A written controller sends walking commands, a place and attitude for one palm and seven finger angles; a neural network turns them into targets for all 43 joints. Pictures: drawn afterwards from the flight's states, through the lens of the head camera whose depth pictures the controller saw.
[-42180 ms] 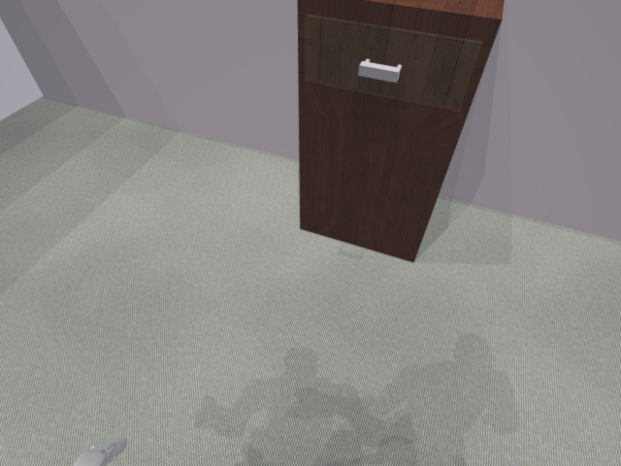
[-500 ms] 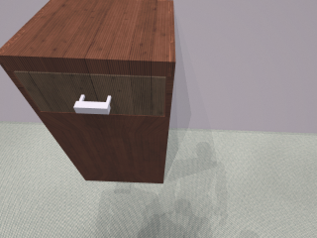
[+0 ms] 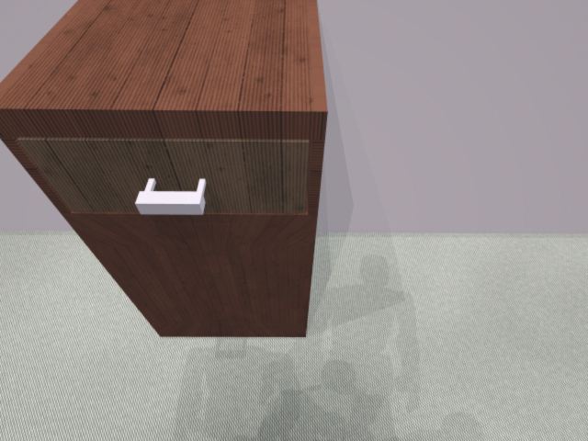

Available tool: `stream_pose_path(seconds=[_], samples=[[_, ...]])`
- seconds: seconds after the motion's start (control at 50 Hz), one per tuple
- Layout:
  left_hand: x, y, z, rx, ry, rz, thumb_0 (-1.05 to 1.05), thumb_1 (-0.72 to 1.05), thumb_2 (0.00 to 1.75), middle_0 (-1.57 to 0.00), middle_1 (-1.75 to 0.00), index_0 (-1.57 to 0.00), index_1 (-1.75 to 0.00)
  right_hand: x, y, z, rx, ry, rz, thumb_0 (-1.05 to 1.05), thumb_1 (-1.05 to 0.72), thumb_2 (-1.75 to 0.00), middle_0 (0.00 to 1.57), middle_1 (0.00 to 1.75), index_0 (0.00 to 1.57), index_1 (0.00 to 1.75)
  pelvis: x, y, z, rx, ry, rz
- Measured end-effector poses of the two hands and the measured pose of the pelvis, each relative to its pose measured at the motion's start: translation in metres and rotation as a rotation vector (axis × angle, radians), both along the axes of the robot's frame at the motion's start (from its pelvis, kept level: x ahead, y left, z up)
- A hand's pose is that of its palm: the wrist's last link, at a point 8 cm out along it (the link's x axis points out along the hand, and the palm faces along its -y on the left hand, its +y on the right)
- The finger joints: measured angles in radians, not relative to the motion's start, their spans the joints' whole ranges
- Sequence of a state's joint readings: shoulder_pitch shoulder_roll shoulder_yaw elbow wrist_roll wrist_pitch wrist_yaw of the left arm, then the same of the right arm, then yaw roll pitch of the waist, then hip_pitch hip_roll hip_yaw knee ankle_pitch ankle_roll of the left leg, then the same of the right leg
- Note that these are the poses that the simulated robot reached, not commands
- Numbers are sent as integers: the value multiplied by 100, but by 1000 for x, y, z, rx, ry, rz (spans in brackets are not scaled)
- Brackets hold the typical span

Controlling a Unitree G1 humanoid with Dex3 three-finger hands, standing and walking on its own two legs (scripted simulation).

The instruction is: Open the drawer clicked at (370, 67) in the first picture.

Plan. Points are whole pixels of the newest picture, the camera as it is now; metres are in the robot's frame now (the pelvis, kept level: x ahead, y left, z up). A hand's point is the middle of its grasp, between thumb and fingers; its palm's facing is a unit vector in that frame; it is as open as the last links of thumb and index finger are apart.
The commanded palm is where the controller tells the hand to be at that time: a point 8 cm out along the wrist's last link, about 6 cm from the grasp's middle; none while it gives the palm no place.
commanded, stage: look again from close up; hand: left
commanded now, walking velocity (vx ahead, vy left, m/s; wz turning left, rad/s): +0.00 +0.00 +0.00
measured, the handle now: (174, 193) +0.49 +0.24 +0.01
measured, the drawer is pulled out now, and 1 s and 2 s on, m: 0.00 0.00 0.00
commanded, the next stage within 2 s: raise the hand with hooked fingers in 0.46 s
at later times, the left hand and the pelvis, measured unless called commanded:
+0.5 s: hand out of the picture -0.03 +0.22 -0.18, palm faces -0.02 -0.98 -0.22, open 7.4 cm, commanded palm none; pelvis -0.03 +0.03 +0.00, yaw -1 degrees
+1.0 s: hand out of the picture +0.10 +0.23 -0.07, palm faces -0.11 -0.17 -0.98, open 8.7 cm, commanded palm +0.11 +0.25 +0.01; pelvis -0.06 -0.02 -0.04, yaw +0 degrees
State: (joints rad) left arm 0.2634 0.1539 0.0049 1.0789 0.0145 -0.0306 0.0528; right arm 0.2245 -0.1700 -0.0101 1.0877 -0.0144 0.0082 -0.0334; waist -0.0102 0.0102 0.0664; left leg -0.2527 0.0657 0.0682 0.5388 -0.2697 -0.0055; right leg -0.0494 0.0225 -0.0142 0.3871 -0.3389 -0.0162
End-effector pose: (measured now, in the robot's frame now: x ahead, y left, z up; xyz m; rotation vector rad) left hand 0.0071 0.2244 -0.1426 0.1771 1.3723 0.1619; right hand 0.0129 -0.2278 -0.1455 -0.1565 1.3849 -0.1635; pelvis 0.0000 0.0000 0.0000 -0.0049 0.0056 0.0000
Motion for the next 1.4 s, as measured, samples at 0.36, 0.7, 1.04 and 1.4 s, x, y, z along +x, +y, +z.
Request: stream_pose_path(seconds=[0.36,0.7,1.04,1.4], samples=[[-9,43,-1,17,-66,-45,1,91,90,-20,-30,-20,-29,-30,34,-7,18,-73,-1,1,-93,-90,20,30,20,30,-30,33,-8,8,-27,-17],[52,32,80,258,-525,-212,2,88,89,-21,-32,-21,-32,2,14,9,-54,-357,4,1,-91,-90,20,30,21,30,-42,22,-11,27,19,10],[67,12,128,1009,-671,-910,0,54,74,-24,-53,-24,-53,175,-19,47,-67,-678,321,1,-91,-90,20,30,20,30,-58,-22,-41,29,146,22],[173,25,211,1114,-777,-916,0,12,56,-27,-80,-27,-80,135,5,8,82,-507,167,1,-91,-90,21,30,21,30,-33,-17,-30,45,123,-20]])
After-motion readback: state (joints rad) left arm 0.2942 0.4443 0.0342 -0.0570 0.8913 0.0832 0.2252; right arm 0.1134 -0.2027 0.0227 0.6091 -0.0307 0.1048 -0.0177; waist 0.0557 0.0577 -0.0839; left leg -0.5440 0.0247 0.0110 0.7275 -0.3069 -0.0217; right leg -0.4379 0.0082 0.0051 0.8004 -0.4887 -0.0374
